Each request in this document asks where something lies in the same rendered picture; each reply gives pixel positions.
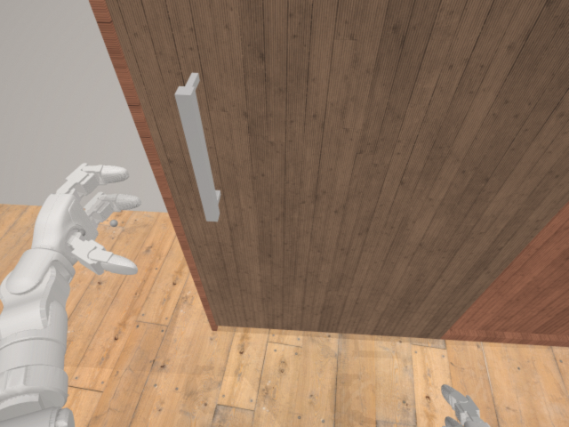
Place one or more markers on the handle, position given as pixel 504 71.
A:
pixel 192 126

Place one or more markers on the left robot hand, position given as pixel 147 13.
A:
pixel 62 216

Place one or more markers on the robot left upper arm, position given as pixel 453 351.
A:
pixel 49 417

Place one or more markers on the left robot forearm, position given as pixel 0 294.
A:
pixel 33 333

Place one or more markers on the wardrobe door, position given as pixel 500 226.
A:
pixel 380 162
pixel 532 294

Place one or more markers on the right robot hand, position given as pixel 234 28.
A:
pixel 465 409

